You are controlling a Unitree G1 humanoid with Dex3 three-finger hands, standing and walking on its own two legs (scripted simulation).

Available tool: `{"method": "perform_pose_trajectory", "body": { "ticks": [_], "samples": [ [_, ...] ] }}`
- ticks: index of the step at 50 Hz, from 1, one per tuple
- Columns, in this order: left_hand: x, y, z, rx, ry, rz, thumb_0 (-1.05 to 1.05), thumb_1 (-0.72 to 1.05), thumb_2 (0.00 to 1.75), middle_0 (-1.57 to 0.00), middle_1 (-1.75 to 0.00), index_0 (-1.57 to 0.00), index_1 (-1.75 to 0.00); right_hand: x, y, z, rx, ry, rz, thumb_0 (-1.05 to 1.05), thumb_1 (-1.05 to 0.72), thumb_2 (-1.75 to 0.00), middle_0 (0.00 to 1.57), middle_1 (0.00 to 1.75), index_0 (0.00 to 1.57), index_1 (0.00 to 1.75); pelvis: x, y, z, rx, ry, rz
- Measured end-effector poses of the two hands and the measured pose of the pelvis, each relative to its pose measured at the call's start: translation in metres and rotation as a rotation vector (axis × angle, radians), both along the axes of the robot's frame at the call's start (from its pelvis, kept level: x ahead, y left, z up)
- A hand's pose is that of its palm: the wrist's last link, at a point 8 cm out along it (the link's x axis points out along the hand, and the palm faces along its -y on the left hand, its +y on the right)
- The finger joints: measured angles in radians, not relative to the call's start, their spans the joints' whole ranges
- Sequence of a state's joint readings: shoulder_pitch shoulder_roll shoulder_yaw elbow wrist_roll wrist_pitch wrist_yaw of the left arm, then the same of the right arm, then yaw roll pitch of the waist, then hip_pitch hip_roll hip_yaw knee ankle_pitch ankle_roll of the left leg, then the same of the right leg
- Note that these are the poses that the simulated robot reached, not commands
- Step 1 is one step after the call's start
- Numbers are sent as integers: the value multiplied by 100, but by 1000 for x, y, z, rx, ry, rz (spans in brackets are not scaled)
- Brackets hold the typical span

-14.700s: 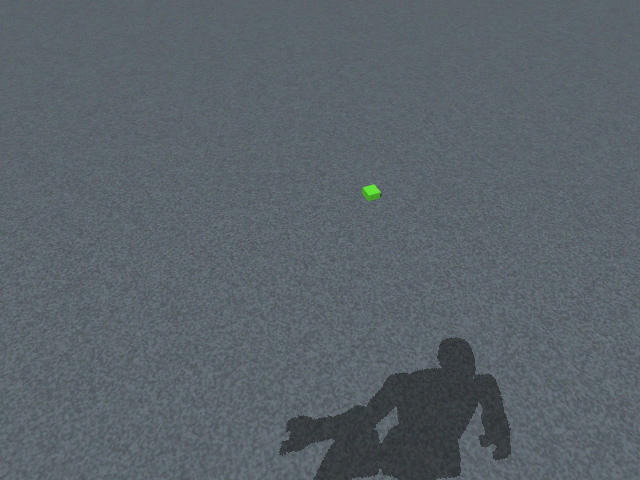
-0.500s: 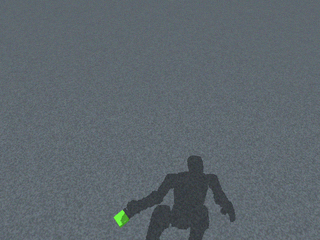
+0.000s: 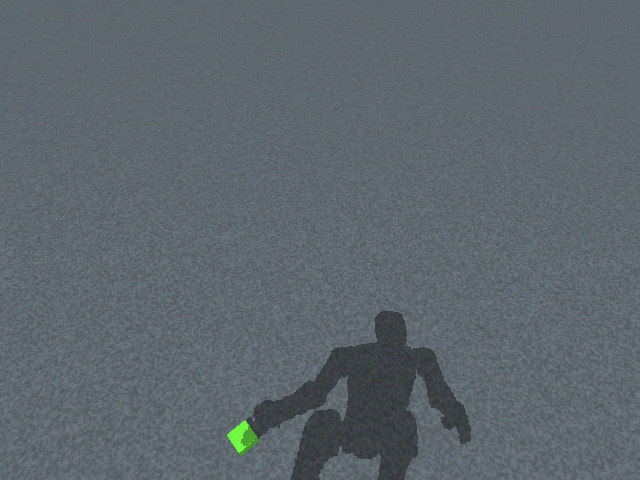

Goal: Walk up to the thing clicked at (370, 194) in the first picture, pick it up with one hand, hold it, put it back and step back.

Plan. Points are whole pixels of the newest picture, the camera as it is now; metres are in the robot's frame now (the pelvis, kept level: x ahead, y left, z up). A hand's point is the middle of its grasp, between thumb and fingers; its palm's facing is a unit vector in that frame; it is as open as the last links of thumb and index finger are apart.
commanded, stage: stand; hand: left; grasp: from above
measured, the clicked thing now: (242, 437) +0.39 +0.23 -0.77
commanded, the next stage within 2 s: rise first in 0.46 s
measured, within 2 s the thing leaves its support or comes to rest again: neither
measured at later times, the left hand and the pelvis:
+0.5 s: hand out of the picture +0.07 +0.25 -0.16, palm faces -0.04 -0.94 -0.34, open 7.3 cm; pelvis +0.00 +0.00 +0.00, yaw +0 degrees
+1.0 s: hand out of the picture +0.13 +0.26 -0.21, palm faces -0.11 -0.89 -0.43, open 12.4 cm; pelvis -0.02 +0.00 -0.05, yaw -1 degrees
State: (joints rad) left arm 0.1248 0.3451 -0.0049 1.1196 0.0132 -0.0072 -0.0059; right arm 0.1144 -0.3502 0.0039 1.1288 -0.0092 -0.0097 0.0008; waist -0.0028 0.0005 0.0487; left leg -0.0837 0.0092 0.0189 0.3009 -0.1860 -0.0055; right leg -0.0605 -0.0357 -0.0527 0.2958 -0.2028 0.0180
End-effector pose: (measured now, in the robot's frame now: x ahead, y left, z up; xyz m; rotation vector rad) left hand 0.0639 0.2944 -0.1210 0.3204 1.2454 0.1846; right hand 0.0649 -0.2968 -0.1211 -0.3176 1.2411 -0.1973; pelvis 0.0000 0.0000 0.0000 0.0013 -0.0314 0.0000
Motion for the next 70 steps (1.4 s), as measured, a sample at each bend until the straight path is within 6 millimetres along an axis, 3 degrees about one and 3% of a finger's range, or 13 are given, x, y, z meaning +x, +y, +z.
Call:
{"method": "perform_pose_trajectory", "body": {
  "ticks": [29, 32, 38, 42, 48, 55, 62, 70],
  "samples": [
    [-3, 2, 0, 1, 8, 3, 0, 91, 90, -20, -30, -21, -30, 0, 2, -1, 1, 3, 2, 1, -91, -90, 21, 30, 21, 30, -1, 1, 0, 0, 0, 1],
    [13, -2, 0, -3, -66, 31, 1, 86, 89, -21, -33, -21, -34, 5, 8, 0, 5, -71, -6, 1, -91, -90, 21, 30, 21, 29, -6, 1, -3, -1, 33, 7],
    [64, -3, -13, -10, -128, -14, 0, 61, 89, -22, -54, -21, -55, 5, 26, -7, 40, -135, -20, 1, -95, -91, 20, 30, 21, 30, -19, -2, -15, -4, 123, -3],
    [81, -1, -18, 24, -136, -64, 0, 37, 88, -20, -71, -20, -71, -3, 33, -13, 58, -151, -50, 1, -96, -91, 21, 30, 21, 30, -20, -1, -24, -5, 162, -15],
    [72, 1, -34, 86, -58, -92, 0, -6, 90, -18, -87, -18, -87, -2, 38, -24, 77, -185, -51, 1, -95, -91, 21, 30, 21, 30, -20, 3, -40, -12, 211, -17],
    [55, 5, -64, 151, -54, -105, 0, -41, 94, -15, -98, -15, -98, 20, 41, -46, 60, -261, 6, 1, -94, -90, 21, 30, 21, 30, -25, 5, -70, -14, 283, -18],
    [47, 9, -76, 211, -59, -134, 0, -53, 97, -13, -101, -12, -102, 47, 49, -64, 62, -338, 46, 1, -93, -90, 21, 30, 21, 30, -30, 4, -92, -21, 322, -10],
    [45, 12, -100, 278, -18, -200, -1, -54, 96, -12, -103, -12, -104, 66, 54, -85, 67, -405, 94, 1, -91, -90, 21, 30, 21, 30, -34, 1, -117, -25, 390, -6]
  ]
}}
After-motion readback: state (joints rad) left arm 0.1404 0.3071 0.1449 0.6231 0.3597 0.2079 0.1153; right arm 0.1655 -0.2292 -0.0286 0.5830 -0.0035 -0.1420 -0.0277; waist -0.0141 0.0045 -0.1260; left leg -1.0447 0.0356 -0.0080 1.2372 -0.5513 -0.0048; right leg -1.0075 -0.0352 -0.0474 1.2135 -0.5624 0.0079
